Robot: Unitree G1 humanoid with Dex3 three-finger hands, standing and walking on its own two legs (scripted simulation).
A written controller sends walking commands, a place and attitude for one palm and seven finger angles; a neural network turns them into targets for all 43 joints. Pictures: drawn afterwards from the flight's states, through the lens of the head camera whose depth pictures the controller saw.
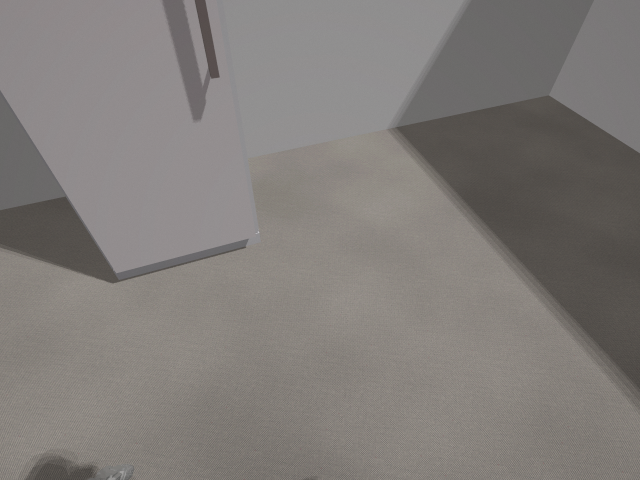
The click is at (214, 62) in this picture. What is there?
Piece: fridge door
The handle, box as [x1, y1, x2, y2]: [195, 0, 219, 78]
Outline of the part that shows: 195,0 211,78 219,77 205,1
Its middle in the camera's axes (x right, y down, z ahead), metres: -0.28 -0.57 +0.87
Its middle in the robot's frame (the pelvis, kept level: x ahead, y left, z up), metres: +1.05 +0.35 +0.21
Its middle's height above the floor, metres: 0.98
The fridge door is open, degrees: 0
